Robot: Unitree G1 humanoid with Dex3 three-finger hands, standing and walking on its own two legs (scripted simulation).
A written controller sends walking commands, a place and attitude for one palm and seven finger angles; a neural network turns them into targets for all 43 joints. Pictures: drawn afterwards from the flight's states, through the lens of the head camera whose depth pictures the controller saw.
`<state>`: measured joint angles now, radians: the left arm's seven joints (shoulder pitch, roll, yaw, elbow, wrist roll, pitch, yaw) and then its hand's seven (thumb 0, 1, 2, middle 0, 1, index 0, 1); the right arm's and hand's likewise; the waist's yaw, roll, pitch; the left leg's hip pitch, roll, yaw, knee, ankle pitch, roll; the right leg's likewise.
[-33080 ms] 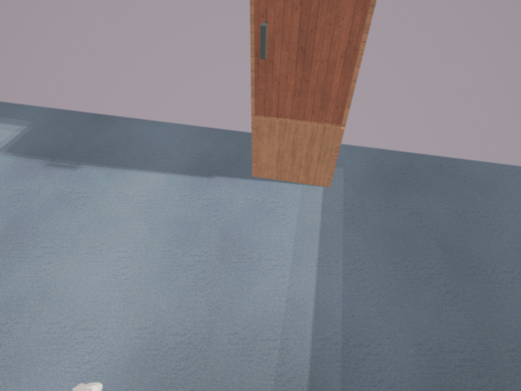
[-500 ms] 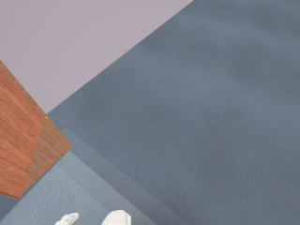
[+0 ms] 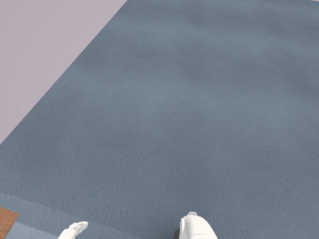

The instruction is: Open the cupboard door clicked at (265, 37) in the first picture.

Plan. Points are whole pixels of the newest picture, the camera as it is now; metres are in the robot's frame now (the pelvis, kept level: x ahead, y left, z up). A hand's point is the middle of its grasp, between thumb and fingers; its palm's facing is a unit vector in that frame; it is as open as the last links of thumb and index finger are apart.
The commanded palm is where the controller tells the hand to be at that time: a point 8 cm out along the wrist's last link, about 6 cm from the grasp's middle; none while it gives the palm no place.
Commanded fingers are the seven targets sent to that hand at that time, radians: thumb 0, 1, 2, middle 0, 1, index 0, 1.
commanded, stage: walk to a spot facing it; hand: left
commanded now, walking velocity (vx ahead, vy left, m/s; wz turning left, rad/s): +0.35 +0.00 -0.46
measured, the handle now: out of the picture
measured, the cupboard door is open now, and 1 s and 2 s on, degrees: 42 42 42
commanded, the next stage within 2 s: turn to face it in 0.94 s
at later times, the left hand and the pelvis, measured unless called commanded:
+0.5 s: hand (122, 192) +0.27 +0.12 -0.17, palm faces -0.10 -0.97 -0.21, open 7.3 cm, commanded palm none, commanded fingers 0.00 0.90 0.90 -0.20 -0.30 -0.20 -0.30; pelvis +0.24 -0.07 +0.00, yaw -10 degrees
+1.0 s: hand (148, 104) +0.63 +0.05 -0.16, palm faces -0.33 -0.92 -0.19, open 7.4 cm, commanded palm none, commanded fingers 0.00 0.90 0.90 -0.20 -0.30 -0.20 -0.30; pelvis +0.49 -0.10 +0.00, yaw -21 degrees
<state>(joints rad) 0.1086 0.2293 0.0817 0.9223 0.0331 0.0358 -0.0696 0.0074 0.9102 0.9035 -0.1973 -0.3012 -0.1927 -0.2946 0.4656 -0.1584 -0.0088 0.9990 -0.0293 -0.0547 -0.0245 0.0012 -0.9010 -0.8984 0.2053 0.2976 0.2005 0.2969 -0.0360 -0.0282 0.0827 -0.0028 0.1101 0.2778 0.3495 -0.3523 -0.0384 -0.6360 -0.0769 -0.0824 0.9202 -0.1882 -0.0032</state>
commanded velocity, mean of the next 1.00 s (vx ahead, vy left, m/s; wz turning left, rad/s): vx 0.34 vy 0.00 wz -0.31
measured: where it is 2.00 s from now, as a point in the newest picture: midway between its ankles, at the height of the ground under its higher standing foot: (190, 158)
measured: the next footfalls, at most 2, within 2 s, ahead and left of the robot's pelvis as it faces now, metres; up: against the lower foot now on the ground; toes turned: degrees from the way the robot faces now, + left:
right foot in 0.14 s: +0.18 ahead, -0.13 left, +0.00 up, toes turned -11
left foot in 0.64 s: +0.49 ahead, +0.02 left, +0.00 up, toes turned -5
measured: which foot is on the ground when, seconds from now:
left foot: down 0.00-0.12, up 0.14-0.62, down 0.64-1.00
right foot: up 0.00-0.12, down 0.14-0.64, up 0.66-1.00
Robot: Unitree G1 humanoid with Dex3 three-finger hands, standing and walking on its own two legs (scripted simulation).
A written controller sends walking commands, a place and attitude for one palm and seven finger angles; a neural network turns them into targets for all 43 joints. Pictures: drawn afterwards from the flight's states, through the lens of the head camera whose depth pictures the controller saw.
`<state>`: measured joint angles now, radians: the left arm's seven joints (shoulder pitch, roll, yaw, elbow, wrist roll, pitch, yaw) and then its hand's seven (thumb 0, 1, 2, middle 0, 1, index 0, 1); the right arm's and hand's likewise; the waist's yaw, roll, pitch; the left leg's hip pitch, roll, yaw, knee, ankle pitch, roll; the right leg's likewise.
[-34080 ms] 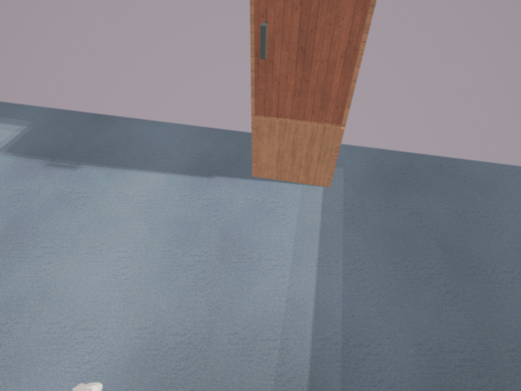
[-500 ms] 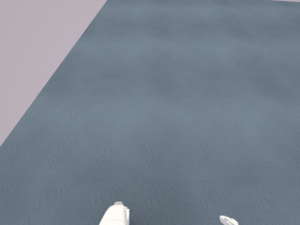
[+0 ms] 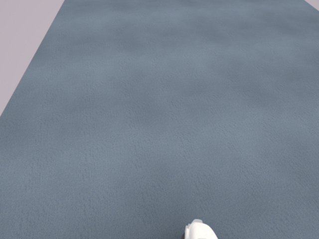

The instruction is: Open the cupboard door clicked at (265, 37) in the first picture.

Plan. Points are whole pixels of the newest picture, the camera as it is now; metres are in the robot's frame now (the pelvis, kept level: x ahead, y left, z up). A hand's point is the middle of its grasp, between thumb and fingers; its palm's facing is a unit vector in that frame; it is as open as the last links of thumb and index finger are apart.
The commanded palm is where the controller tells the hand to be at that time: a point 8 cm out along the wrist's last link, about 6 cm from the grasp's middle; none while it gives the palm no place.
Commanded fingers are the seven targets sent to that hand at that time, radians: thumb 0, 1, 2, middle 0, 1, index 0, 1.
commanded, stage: turn to face it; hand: left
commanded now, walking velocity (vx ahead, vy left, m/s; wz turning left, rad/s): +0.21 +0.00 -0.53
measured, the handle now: out of the picture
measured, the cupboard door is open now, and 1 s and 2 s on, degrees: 42 42 42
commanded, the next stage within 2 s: none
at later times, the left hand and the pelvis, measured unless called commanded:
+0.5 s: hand (114, 199) +0.26 +0.16 -0.19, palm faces +0.18 -0.97 -0.15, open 7.2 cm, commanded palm none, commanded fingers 0.00 0.90 0.90 -0.20 -0.30 -0.20 -0.30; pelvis +0.18 -0.03 -0.02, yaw +10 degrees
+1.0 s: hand (113, 206) +0.23 +0.15 -0.16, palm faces +0.42 -0.85 -0.31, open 7.4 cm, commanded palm none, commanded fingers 0.00 0.90 0.90 -0.20 -0.30 -0.20 -0.30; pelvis +0.24 -0.08 -0.01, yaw +26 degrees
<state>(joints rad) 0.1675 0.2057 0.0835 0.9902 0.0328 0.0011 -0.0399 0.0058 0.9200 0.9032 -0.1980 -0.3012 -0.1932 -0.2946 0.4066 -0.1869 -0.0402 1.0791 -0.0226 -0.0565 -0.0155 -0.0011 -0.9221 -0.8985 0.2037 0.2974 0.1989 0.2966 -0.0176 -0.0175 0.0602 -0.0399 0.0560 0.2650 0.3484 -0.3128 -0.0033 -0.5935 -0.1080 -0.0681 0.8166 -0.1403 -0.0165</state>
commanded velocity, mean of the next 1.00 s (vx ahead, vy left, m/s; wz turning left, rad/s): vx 0.00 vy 0.00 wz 0.59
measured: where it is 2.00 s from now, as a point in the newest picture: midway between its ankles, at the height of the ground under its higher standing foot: (176, 223)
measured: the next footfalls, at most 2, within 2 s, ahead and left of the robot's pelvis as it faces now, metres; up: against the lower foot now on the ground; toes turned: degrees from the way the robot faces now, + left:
right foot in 0.12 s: +0.18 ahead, -0.14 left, +0.00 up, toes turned -9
left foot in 0.52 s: +0.26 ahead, +0.09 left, +0.00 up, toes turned +18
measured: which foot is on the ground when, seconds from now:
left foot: down 0.00-0.12, up 0.14-0.50, down 0.52-0.90, up 0.92-1.00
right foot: up 0.00-0.10, down 0.12-0.52, up 0.54-0.88, down 0.90-1.00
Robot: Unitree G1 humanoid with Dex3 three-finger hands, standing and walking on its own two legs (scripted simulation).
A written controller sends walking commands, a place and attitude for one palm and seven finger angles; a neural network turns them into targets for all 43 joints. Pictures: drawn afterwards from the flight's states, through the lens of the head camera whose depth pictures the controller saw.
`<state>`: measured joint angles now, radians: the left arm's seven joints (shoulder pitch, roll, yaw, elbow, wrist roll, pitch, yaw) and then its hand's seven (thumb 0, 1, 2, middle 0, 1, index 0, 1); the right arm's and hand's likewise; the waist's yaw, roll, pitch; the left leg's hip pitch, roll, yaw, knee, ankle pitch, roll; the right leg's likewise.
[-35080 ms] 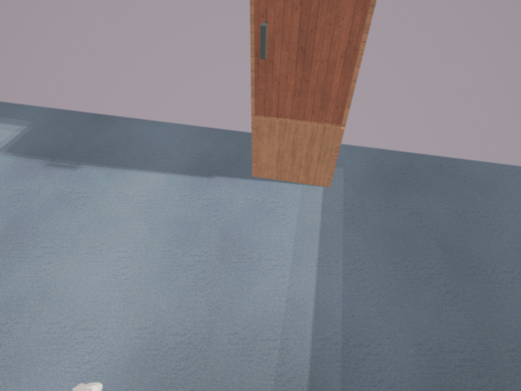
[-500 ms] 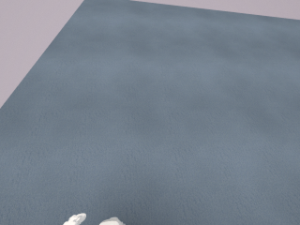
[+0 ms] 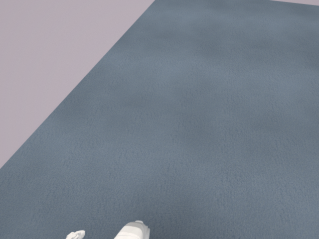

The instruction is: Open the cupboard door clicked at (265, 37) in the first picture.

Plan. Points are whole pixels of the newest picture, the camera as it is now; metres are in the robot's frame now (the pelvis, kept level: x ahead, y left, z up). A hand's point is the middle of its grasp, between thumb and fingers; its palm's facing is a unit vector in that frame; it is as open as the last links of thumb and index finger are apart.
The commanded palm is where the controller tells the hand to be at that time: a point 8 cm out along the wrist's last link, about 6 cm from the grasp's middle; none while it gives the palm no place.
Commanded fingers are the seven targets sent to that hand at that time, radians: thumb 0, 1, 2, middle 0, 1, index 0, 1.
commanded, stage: turn to face it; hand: left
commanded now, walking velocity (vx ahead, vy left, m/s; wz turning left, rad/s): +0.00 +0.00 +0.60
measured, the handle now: out of the picture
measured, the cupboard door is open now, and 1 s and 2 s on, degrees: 42 42 42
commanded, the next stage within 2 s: none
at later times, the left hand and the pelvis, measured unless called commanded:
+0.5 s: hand out of the picture +0.04 +0.24 -0.16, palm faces +0.34 -0.90 -0.26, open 7.4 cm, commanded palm none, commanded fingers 0.00 0.90 0.90 -0.20 -0.30 -0.20 -0.30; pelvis +0.02 +0.00 +0.00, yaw +18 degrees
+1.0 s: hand out of the picture -0.01 +0.15 -0.16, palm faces +0.60 -0.77 -0.23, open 7.4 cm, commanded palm none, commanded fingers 0.00 0.90 0.90 -0.20 -0.30 -0.20 -0.30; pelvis +0.05 -0.04 +0.01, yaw +38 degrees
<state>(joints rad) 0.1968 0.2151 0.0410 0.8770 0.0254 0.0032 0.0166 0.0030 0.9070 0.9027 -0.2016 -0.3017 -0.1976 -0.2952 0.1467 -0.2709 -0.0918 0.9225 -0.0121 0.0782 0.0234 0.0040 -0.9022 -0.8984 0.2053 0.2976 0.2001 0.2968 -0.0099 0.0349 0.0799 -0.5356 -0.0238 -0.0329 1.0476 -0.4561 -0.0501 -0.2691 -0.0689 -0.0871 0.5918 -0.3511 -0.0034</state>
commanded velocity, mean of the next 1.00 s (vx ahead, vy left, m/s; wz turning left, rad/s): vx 0.00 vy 0.00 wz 0.60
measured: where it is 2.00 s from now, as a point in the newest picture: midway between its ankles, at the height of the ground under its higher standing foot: outside the picture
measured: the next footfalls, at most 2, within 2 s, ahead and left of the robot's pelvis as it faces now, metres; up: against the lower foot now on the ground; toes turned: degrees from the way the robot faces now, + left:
left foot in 0.30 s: +0.04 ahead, +0.12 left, +0.00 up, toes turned +18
right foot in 0.68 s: +0.13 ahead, -0.13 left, +0.00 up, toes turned +22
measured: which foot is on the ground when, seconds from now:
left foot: up 0.00-0.28, down 0.30-0.68, up 0.70-1.00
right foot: down 0.00-0.28, up 0.30-0.66, down 0.68-1.00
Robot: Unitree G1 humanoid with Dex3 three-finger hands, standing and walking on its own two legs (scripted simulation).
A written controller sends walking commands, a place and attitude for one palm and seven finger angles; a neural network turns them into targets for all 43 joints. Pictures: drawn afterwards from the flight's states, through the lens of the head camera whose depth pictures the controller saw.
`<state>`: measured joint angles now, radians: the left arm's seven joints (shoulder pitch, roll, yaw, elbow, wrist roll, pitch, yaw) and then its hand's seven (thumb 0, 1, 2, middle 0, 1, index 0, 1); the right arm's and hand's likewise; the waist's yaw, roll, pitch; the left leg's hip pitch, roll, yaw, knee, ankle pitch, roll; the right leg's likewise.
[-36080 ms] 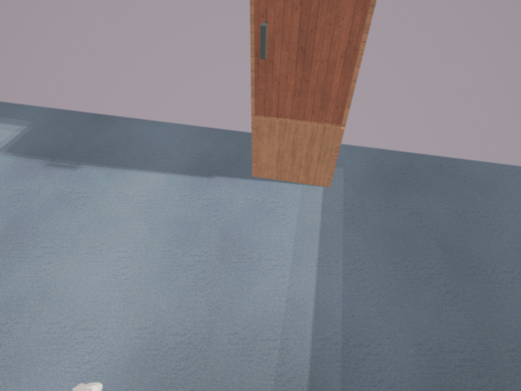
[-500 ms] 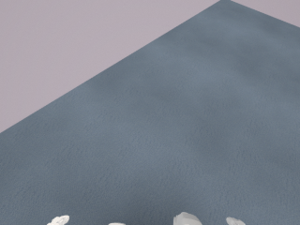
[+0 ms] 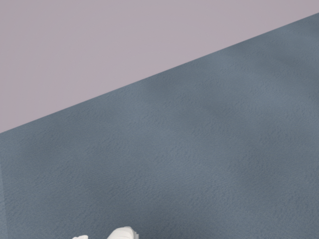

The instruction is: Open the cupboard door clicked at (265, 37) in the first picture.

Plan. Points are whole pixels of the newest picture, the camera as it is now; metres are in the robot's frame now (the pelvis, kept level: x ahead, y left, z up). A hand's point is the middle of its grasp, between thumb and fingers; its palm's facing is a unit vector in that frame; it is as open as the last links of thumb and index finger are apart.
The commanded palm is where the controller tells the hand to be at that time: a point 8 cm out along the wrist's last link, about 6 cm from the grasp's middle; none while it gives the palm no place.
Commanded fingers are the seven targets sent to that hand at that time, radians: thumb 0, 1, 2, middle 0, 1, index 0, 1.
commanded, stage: turn to face it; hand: left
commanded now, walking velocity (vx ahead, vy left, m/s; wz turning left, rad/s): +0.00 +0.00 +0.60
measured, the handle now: out of the picture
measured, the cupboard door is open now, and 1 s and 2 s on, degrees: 42 42 42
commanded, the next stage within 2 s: none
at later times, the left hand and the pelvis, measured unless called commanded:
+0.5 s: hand out of the picture +0.07 +0.22 -0.15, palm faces +0.27 -0.92 -0.29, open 7.4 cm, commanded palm none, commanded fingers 0.00 0.90 0.90 -0.20 -0.30 -0.20 -0.30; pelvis +0.01 -0.02 -0.01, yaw +16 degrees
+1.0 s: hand out of the picture -0.06 +0.22 -0.18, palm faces +0.59 -0.77 -0.25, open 7.4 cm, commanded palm none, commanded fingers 0.00 0.90 0.90 -0.20 -0.30 -0.20 -0.30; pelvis +0.01 +0.00 -0.01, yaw +35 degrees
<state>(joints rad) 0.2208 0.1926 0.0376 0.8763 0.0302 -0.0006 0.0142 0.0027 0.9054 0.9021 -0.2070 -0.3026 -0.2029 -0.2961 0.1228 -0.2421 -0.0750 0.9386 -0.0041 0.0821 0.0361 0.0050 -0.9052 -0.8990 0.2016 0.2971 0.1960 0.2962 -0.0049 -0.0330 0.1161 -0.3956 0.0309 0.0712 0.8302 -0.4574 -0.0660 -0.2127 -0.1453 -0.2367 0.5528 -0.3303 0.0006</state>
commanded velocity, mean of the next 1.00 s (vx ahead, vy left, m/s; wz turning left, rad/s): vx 0.00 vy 0.00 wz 0.60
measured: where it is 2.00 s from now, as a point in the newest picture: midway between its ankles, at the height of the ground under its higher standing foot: outside the picture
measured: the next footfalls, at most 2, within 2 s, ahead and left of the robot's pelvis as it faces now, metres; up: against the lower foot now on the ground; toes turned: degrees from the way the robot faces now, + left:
left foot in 0.08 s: +0.04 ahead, +0.13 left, +0.00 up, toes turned +8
right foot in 0.48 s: +0.08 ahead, -0.13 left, +0.00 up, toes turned +13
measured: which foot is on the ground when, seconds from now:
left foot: up 0.00-0.06, down 0.08-0.48, up 0.50-0.84, down 0.86-1.00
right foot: down 0.00-0.08, up 0.10-0.46, down 0.48-0.86, up 0.88-1.00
